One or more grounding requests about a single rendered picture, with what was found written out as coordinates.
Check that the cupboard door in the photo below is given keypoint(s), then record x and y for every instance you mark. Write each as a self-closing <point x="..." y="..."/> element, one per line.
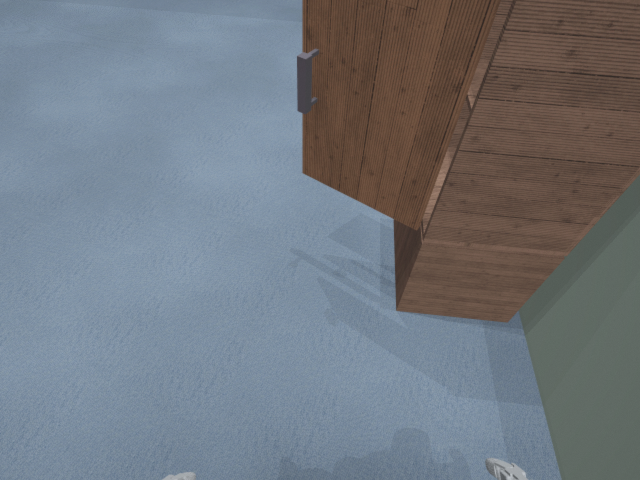
<point x="391" y="78"/>

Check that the right robot hand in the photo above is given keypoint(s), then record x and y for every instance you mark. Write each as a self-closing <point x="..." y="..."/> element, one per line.
<point x="503" y="470"/>

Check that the handle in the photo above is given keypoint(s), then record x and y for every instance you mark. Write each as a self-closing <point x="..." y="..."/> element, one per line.
<point x="304" y="81"/>

